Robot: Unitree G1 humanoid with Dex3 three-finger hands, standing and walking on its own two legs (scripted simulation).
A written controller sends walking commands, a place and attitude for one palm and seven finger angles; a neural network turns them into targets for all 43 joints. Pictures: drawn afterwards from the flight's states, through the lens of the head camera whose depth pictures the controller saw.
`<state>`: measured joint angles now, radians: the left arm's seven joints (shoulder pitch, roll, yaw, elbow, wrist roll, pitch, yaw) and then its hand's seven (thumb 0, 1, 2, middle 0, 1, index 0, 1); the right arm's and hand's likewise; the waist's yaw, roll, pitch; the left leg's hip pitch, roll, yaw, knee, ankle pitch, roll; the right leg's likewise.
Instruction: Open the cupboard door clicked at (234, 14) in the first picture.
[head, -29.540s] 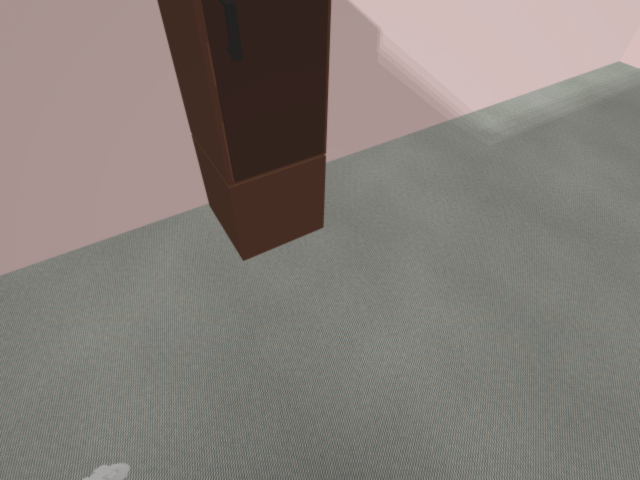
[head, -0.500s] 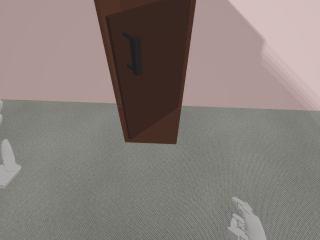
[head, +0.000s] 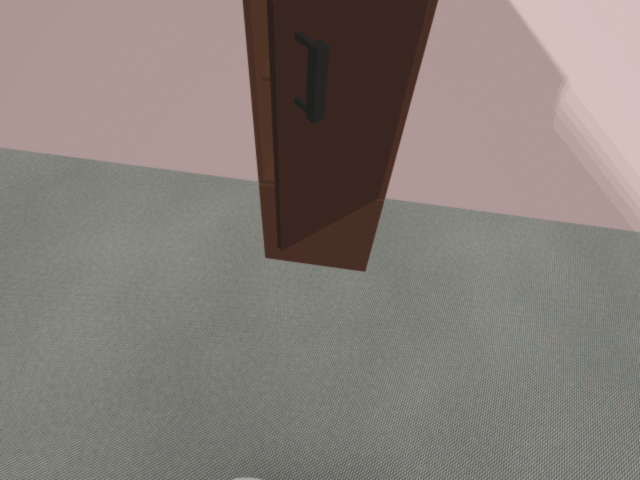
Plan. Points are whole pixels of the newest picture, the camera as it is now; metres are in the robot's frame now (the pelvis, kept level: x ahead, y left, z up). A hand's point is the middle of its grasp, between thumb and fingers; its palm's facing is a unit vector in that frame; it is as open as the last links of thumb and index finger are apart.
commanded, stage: let the arm hang, fingers relaxed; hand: left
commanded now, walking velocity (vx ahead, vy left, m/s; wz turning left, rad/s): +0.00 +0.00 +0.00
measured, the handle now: (308, 78) +0.68 +0.06 +0.14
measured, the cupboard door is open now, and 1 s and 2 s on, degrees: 44 44 44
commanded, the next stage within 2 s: look to check the result in 0.70 s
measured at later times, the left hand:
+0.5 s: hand out of the picture +0.03 +0.24 -0.15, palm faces +0.01 -0.95 -0.31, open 7.4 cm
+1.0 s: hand out of the picture +0.11 +0.24 -0.14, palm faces -0.02 -0.95 -0.32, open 7.4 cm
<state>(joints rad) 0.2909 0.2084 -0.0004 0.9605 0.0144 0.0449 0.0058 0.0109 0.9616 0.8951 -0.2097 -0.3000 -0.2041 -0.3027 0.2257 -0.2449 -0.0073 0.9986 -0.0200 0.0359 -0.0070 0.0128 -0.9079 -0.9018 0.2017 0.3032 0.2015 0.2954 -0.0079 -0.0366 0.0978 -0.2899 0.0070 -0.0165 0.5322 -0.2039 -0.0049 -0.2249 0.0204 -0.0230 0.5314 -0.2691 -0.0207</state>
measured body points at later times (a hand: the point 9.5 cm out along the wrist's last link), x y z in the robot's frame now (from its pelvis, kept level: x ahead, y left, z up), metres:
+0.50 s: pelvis +0.00 +0.01 +0.01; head +0.00 +0.00 +0.46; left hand +0.03 +0.29 -0.13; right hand +0.02 -0.24 -0.15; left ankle +0.05 +0.12 -0.73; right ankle +0.01 -0.11 -0.73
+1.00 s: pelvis +0.03 +0.00 +0.01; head +0.05 -0.01 +0.46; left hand +0.11 +0.29 -0.12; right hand +0.10 -0.29 -0.13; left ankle +0.05 +0.12 -0.73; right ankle +0.01 -0.11 -0.73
